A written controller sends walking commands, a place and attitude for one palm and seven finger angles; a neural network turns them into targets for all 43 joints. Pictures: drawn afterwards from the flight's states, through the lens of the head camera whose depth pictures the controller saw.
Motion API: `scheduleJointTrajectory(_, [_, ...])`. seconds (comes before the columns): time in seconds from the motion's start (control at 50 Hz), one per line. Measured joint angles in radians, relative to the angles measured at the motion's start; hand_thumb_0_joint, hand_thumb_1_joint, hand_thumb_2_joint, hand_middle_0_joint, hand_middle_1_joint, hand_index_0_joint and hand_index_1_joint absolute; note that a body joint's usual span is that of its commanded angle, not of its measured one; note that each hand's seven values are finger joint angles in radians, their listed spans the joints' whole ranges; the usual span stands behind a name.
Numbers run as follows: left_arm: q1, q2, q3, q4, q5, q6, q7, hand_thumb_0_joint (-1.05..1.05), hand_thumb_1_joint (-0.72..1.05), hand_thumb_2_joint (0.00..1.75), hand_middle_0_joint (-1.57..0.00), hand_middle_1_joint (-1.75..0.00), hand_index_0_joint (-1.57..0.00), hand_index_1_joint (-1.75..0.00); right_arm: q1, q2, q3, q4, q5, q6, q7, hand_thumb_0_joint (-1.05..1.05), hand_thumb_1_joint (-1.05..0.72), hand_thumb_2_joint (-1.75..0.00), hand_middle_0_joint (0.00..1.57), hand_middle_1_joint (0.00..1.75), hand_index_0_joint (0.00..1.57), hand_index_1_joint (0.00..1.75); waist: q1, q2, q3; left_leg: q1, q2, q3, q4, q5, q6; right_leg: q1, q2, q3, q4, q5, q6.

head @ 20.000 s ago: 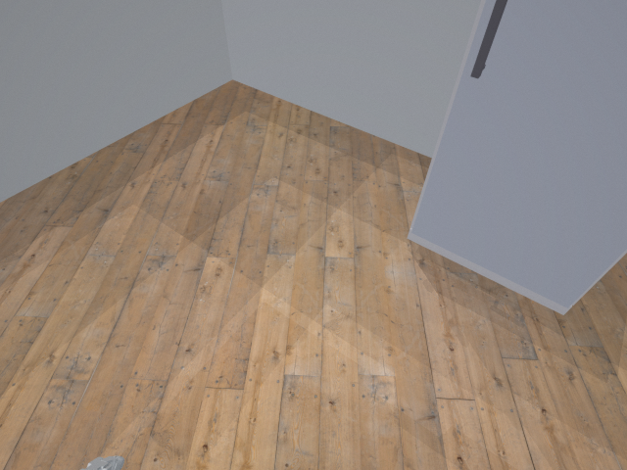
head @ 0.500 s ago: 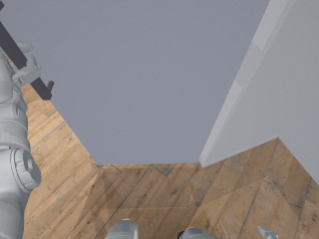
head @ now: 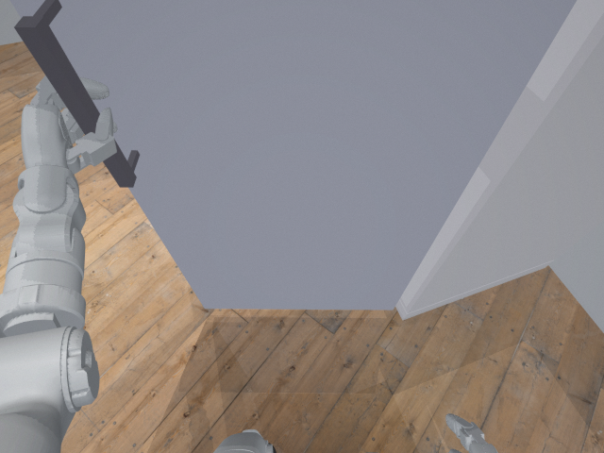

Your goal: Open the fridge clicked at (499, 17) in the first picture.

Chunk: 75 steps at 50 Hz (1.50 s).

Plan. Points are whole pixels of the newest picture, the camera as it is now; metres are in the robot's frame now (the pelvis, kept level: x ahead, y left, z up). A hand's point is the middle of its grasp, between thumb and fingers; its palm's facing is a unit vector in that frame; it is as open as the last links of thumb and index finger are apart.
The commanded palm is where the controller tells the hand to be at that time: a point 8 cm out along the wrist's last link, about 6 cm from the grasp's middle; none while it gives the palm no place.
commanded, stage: loosen the grip on the handle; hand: left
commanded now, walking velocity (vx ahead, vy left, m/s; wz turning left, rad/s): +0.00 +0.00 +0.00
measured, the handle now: (95, 108) +0.50 +0.28 +0.15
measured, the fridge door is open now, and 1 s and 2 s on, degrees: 70 71 71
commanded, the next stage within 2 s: slip the hand off the handle in 0.64 s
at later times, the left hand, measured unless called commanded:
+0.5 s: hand (98, 157) +0.44 +0.27 +0.13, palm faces +0.31 -0.92 -0.24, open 12.9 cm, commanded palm +0.41 +0.31 +0.14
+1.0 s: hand (67, 152) +0.44 +0.31 +0.13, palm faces +0.33 -0.91 -0.25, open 14.5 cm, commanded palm +0.40 +0.35 +0.14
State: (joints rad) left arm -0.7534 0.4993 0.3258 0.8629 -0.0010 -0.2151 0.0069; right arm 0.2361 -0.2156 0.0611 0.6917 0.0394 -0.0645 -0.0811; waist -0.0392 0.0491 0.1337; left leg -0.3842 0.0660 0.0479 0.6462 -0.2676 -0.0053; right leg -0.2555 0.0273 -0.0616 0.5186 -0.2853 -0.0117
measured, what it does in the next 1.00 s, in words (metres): stands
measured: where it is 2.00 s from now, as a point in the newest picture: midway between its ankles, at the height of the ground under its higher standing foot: outside the picture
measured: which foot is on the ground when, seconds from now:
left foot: down 0.00-1.00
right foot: down 0.00-1.00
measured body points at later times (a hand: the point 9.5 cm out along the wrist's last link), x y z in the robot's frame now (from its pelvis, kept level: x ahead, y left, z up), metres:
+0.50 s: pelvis -0.05 +0.02 -0.01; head +0.00 +0.04 +0.43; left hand +0.42 +0.32 +0.14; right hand -0.03 -0.27 -0.11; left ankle +0.02 +0.11 -0.73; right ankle -0.01 -0.11 -0.73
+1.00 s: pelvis -0.02 +0.00 -0.01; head +0.04 +0.02 +0.43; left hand +0.42 +0.35 +0.15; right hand +0.03 -0.27 -0.12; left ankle +0.02 +0.11 -0.73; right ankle -0.01 -0.12 -0.73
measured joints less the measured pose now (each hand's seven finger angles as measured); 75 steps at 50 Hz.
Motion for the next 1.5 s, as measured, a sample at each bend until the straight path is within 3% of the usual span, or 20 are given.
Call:
scheduleJointTrajectory(0.06, [-0.032, 0.0, 0.007, 0.071, 0.003, 0.008, -0.01, -0.12, 0.66, 0.78, -0.45, -1.4, -0.41, -1.39, 0.005, -0.02, -0.004, 0.019, 0.008, 0.011, -0.017, 0.01, -0.9, -0.9, 0.21, 0.3, 0.21, 0.3, -0.014, -0.005, -0.013, -0.007, -0.019, -0.024, 0.053, -0.094, -0.007, -0.005, -0.013, -0.001, 0.019, -0.013, 0.004])
scheduleJointTrajectory(0.1, [-0.109, 0.001, 0.045, 0.159, 0.081, 0.038, -0.048, -0.13, 0.63, 0.78, -0.45, -1.4, -0.42, -1.39, 0.026, -0.032, -0.033, 0.03, -0.013, -0.02, 0.003, 0.01, -0.9, -0.9, 0.21, 0.3, 0.21, 0.3, -0.005, -0.017, -0.043, 0.001, -0.021, -0.012, -0.001, 0.045, 0.008, -0.035, -0.017, 0.004, 0.047, -0.02, 0.008])
scheduleJointTrajectory(0.14, [-0.171, 0.021, 0.062, 0.244, 0.116, 0.091, -0.067, -0.12, 0.6, 0.78, -0.45, -1.4, -0.43, -1.4, 0.048, -0.038, -0.055, 0.045, -0.035, -0.058, 0.029, 0.01, -0.91, -0.9, 0.21, 0.3, 0.21, 0.3, -0.021, -0.053, -0.114, -0.028, -0.042, -0.005, -0.027, 0.034, 0.026, -0.094, -0.037, 0.01, 0.076, -0.028, 0.013])
scheduleJointTrajectory(0.22, [-0.154, 0.054, 0.071, 0.23, 0.137, 0.065, -0.053, -0.07, 0.5, 0.73, -0.44, -1.4, -0.44, -1.4, 0.075, -0.069, -0.09, 0.011, -0.063, -0.067, 0.062, 0.01, -0.91, -0.9, 0.21, 0.3, 0.21, 0.3, -0.052, -0.078, -0.173, -0.077, -0.047, 0.013, -0.036, 0.008, 0.031, -0.157, -0.043, 0.029, 0.076, -0.004, 0.021])
scheduleJointTrajectory(0.32, [-0.107, 0.059, 0.065, 0.15, 0.111, 0.026, -0.025, -0.02, 0.17, 0.56, -0.4, -1.36, -0.38, -1.37, 0.106, -0.094, -0.104, -0.018, -0.05, -0.027, 0.07, 0.01, -0.91, -0.9, 0.2, 0.3, 0.21, 0.3, -0.072, -0.091, -0.169, -0.124, -0.04, 0.028, -0.017, 0.026, 0.037, -0.209, -0.037, 0.044, 0.095, 0.018, 0.02])
scheduleJointTrajectory(0.42, [-0.115, 0.059, 0.029, 0.175, 0.116, 0.043, 0.008, 0.0, -0.2, 0.37, -0.4, -1.35, -0.37, -1.34, 0.144, -0.095, -0.084, -0.002, -0.036, -0.016, 0.049, 0.01, -0.91, -0.9, 0.2, 0.3, 0.21, 0.3, -0.083, -0.09, -0.158, -0.164, -0.045, 0.016, 0.006, 0.037, 0.041, -0.245, -0.043, 0.032, 0.12, 0.023, 0.02])
scheduleJointTrajectory(0.56, [-0.107, 0.09, 0.048, 0.212, 0.117, -0.014, 0.038, 0.0, -0.46, 0.25, -0.35, -1.28, -0.34, -1.27, 0.166, -0.058, -0.048, 0.027, -0.049, -0.039, 0.034, 0.01, -0.91, -0.9, 0.2, 0.3, 0.21, 0.3, -0.098, -0.081, -0.166, -0.214, -0.042, 0.009, 0.044, 0.031, 0.04, -0.294, -0.038, 0.031, 0.156, 0.019, 0.018])
scheduleJointTrajectory(0.74, [-0.126, 0.086, 0.021, 0.244, 0.086, -0.029, 0.008, -0.01, -0.54, 0.21, -0.33, -1.21, -0.32, -1.23, 0.173, -0.038, -0.025, 0.039, -0.048, -0.053, 0.027, 0.01, -0.91, -0.9, 0.21, 0.3, 0.21, 0.3, -0.079, -0.054, -0.177, -0.232, -0.043, -0.012, 0.068, 0.013, 0.036, -0.298, -0.038, 0.012, 0.168, 0.0, 0.017])
scheduleJointTrajectory(0.94, [-0.057, 0.134, 0.102, 0.198, 0.078, -0.02, -0.056, -0.01, -0.55, 0.2, -0.28, -1.17, -0.29, -1.18, 0.138, -0.057, -0.037, -0.023, -0.037, -0.014, 0.015, 0.01, -0.91, -0.9, 0.21, 0.3, 0.21, 0.3, -0.068, -0.053, -0.185, -0.209, -0.026, -0.006, 0.061, -0.012, 0.026, -0.276, -0.02, 0.019, 0.148, -0.015, 0.009])
scheduleJointTrajectory(1.14, [0.011, 0.158, 0.115, 0.12, 0.03, -0.002, -0.142, -0.01, -0.55, 0.2, -0.26, -1.16, -0.26, -1.15, 0.145, -0.076, -0.056, -0.026, -0.025, 0.024, 0.004, 0.01, -0.91, -0.9, 0.2, 0.3, 0.21, 0.3, -0.033, -0.053, -0.194, -0.193, -0.027, -0.027, 0.055, -0.04, 0.021, -0.242, -0.019, 0.0, 0.122, -0.039, 0.006])
scheduleJointTrajectory(1.3, [0.083, 0.184, 0.184, 0.071, 0.014, 0.011, -0.202, -0.01, -0.55, 0.2, -0.25, -1.15, -0.26, -1.15, 0.14, -0.065, -0.058, -0.045, -0.023, 0.049, 0.008, 0.01, -0.91, -0.9, 0.2, 0.3, 0.21, 0.3, -0.029, -0.05, -0.215, -0.183, -0.024, -0.019, 0.057, -0.064, 0.021, -0.233, -0.016, 0.008, 0.115, -0.055, 0.009])
scheduleJointTrajectory(1.4, [0.161, 0.189, 0.22, -0.001, -0.015, 0.033, -0.243, -0.01, -0.55, 0.2, -0.25, -1.15, -0.26, -1.15, 0.146, -0.056, -0.061, -0.064, -0.018, 0.062, 0.012, 0.01, -0.91, -0.9, 0.2, 0.3, 0.21, 0.3, -0.018, -0.04, -0.228, -0.175, -0.022, -0.009, 0.056, -0.074, 0.024, -0.226, -0.014, 0.018, 0.11, -0.059, 0.013])
scheduleJointTrajectory(1.5, [0.279, 0.139, 0.217, -0.143, -0.076, 0.063, -0.269, -0.01, -0.55, 0.2, -0.25, -1.15, -0.26, -1.15, 0.149, -0.051, -0.062, -0.075, -0.007, 0.063, 0.015, 0.01, -0.91, -0.9, 0.2, 0.3, 0.21, 0.3, 0.004, -0.03, -0.234, -0.15, -0.026, -0.005, 0.05, -0.077, 0.029, -0.202, -0.018, 0.023, 0.103, -0.059, 0.018])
